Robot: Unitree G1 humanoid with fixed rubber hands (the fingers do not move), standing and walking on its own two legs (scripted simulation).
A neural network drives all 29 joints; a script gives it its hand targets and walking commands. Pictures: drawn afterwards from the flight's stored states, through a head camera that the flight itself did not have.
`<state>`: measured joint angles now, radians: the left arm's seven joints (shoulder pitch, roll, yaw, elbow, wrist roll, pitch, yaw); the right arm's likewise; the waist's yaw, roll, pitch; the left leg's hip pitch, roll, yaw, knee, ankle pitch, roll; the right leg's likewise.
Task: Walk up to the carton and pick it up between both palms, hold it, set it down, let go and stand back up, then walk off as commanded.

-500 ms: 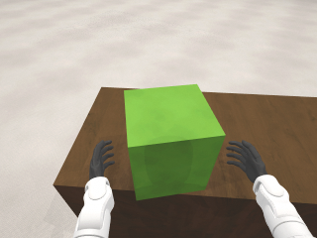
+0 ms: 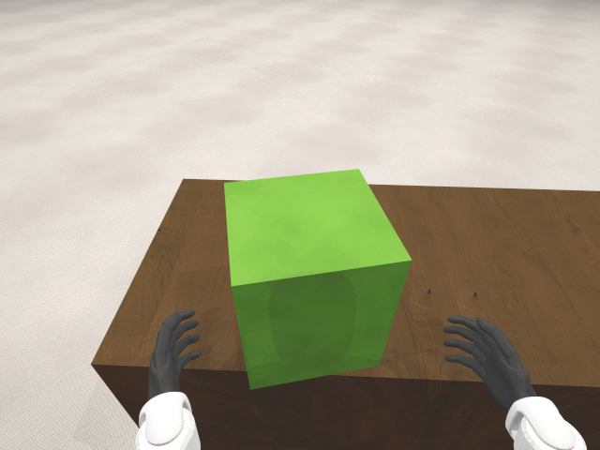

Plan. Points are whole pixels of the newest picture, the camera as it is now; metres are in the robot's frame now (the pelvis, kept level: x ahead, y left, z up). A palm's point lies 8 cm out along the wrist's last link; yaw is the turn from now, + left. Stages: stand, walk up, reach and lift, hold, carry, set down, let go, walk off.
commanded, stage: set down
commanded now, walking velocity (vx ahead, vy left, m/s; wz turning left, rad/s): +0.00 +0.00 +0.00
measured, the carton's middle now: (305, 278) +0.39 +0.02 +0.04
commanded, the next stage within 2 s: none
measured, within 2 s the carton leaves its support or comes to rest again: neither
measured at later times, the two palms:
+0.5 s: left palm (168, 383) +0.22 +0.19 +0.03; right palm (496, 387) +0.23 -0.22 +0.02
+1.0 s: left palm (163, 403) +0.21 +0.20 +0.00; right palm (493, 415) +0.21 -0.22 -0.01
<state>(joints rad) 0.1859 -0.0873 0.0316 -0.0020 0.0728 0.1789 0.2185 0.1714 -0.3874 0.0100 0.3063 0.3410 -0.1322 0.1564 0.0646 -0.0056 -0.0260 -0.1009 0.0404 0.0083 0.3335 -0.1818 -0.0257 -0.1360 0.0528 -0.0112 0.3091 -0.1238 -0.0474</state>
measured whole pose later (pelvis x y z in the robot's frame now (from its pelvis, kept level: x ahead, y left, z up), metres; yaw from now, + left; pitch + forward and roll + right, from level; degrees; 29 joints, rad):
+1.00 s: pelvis +0.03 +0.01 +0.00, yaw +0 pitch -2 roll +0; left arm 0.31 -0.04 0.03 0.03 0.07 0.12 0.11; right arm 0.32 -0.33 0.01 0.31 0.25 -0.15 0.13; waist 0.05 -0.01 0.02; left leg -0.08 0.03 0.01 0.33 -0.22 -0.03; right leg -0.12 0.04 -0.01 0.31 -0.16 -0.04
